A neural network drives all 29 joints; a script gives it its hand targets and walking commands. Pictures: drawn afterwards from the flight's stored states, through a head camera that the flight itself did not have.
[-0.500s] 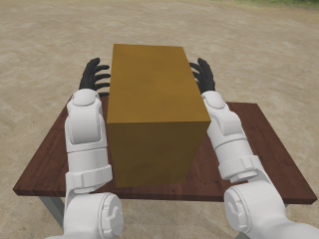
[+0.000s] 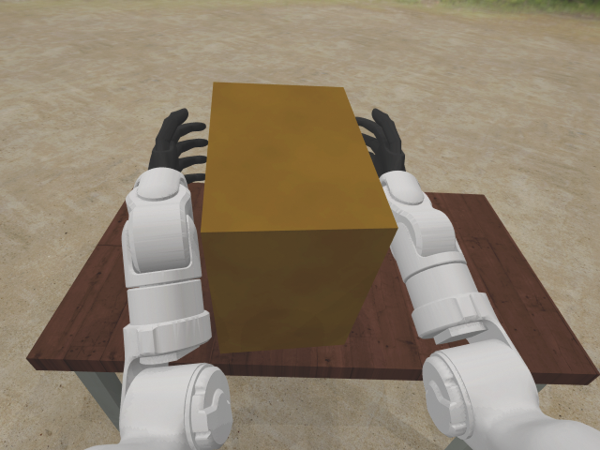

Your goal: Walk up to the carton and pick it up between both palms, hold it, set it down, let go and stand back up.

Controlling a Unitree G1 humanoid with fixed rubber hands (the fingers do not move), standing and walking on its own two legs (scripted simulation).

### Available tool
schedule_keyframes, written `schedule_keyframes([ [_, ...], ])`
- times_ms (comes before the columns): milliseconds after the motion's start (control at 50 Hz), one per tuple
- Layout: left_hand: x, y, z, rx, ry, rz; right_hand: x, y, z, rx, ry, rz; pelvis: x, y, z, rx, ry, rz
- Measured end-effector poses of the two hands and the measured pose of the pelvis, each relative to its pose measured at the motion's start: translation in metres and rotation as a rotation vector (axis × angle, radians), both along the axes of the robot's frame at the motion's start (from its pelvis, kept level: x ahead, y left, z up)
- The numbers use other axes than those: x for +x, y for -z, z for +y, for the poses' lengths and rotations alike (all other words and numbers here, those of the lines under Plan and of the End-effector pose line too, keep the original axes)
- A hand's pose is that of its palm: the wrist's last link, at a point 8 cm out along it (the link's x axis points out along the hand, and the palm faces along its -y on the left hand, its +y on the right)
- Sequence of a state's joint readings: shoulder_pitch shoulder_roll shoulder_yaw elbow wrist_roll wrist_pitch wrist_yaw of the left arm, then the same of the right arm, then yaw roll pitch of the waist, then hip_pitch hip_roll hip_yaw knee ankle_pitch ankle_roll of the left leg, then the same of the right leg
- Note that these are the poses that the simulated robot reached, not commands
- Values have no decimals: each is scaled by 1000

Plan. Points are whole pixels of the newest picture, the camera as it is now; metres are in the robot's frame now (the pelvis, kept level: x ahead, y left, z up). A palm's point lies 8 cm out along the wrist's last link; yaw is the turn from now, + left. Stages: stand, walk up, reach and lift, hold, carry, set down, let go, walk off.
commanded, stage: hold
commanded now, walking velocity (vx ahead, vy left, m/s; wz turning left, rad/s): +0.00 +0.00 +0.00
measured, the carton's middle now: (282, 219) +0.36 -0.01 +0.17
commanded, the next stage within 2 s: set down in 0.26 s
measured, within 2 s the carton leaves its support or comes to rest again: neither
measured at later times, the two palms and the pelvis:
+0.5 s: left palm (164, 169) +0.37 +0.13 +0.25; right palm (381, 166) +0.37 -0.13 +0.24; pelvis +0.00 +0.00 +0.00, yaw +1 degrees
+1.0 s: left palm (184, 206) +0.39 +0.12 +0.18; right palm (372, 191) +0.40 -0.14 +0.18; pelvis +0.02 -0.01 +0.00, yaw +2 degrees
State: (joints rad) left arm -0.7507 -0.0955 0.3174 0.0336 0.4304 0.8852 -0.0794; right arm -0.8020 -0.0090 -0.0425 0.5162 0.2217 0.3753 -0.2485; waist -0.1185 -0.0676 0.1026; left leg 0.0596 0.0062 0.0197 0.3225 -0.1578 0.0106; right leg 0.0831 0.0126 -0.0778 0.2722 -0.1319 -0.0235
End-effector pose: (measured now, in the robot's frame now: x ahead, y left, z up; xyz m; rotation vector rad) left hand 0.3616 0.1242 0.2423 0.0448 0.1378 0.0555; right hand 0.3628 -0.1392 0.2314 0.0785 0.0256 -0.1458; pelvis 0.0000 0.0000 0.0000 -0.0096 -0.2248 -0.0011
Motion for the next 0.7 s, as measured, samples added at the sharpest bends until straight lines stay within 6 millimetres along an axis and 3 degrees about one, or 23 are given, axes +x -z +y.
schedule_keyframes([
  [500, 5, -6, 4, 25, -21, -64, 9, -5, 5, -10, -16, -77, 0, 0, -3, 4, -13, 0],
  [600, 11, 2, 5, 50, -27, -91, 16, 7, 6, -32, -20, -116, 4, -1, -6, 6, -20, 0],
  [700, 16, 25, 4, 62, -34, -77, 23, 31, 6, -48, -22, -120, 10, -1, -9, 5, -27, 6],
])
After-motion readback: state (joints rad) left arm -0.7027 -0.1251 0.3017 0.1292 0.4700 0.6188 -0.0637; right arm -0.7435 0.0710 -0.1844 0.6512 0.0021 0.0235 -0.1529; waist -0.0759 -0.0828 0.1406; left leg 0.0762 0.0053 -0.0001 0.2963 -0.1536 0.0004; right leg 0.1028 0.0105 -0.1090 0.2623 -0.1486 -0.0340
